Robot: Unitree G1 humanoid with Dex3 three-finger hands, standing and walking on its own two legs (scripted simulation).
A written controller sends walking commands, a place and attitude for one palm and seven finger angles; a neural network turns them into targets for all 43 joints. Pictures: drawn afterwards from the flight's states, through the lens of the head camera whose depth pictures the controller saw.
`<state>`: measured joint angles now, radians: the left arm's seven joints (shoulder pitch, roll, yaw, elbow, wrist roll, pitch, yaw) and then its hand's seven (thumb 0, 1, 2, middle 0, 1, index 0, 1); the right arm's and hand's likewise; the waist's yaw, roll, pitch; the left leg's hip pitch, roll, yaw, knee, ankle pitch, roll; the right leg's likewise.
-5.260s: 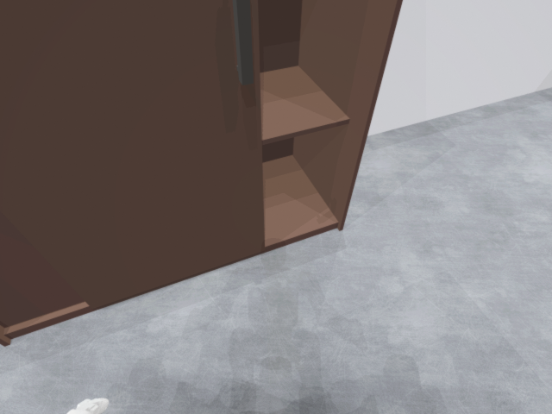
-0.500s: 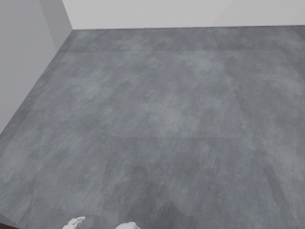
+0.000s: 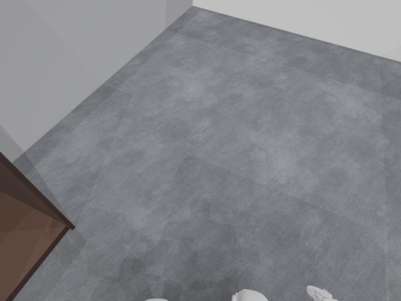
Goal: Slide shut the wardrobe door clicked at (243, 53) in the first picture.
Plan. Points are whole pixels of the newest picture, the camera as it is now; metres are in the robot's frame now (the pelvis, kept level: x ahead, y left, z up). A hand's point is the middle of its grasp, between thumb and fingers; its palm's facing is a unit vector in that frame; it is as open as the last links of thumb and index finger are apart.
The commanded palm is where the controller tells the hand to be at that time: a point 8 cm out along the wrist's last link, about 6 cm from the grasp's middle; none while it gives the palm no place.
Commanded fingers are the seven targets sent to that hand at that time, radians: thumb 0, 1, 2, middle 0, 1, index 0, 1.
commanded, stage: turn to face it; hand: left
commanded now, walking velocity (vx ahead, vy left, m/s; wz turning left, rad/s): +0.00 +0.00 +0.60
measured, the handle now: out of the picture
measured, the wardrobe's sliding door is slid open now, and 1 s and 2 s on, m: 0.37 0.37 0.37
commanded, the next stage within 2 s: take the last steps up to it in 1.90 s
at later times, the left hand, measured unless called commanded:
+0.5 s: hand out of the picture +0.01 +0.18 -0.15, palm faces +0.32 -0.91 -0.26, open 7.4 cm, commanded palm none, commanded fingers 0.00 0.90 0.90 -0.20 -0.30 -0.20 -0.30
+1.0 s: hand out of the picture -0.04 +0.24 -0.15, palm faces +0.59 -0.76 -0.27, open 7.4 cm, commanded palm none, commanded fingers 0.00 0.90 0.90 -0.20 -0.30 -0.20 -0.30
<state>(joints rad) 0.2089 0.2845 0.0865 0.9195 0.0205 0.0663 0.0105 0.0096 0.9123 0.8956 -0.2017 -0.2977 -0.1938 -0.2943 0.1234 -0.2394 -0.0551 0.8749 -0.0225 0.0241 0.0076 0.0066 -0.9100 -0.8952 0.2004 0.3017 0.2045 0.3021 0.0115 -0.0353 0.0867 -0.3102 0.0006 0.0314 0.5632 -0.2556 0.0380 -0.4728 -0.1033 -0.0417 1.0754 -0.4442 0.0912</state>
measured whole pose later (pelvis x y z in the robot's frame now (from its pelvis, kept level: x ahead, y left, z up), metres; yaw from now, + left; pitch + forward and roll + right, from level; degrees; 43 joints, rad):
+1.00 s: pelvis -0.02 +0.00 +0.00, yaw +37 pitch +1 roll -1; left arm 0.13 0.24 0.06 0.87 0.01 0.05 0.02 0.01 0.91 0.90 -0.20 -0.30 -0.19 -0.29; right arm 0.20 -0.22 -0.06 0.92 -0.03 0.04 0.01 0.01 -0.91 -0.89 0.20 0.30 0.21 0.30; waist -0.03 0.01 0.06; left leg -0.30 -0.05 -0.10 0.51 -0.23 0.03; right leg -0.38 -0.04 -0.01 0.80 -0.43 0.09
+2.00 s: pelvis -0.02 +0.01 +0.00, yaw +66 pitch -1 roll +1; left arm 0.19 0.17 0.03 0.91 0.02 0.01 0.02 0.00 0.91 0.90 -0.20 -0.30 -0.20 -0.29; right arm 0.23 -0.21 -0.06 0.98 -0.01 0.05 0.00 0.01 -0.91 -0.90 0.20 0.30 0.21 0.30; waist -0.02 0.05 0.04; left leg -0.35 -0.07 -0.07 0.76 -0.44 0.00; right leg -0.24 -0.03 -0.07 0.56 -0.31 -0.02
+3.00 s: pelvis +0.02 +0.21 +0.00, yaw +71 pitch -1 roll +1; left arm 0.17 0.14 0.04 1.02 0.03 -0.02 0.04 -0.01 0.94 0.90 -0.21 -0.30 -0.20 -0.30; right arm 0.29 -0.15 -0.04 1.10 -0.01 0.01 -0.03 0.01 -0.91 -0.90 0.20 0.30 0.20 0.30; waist -0.02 0.03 0.06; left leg -0.37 0.04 0.04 0.89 -0.46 -0.02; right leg -0.28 -0.03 -0.14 0.52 -0.23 -0.05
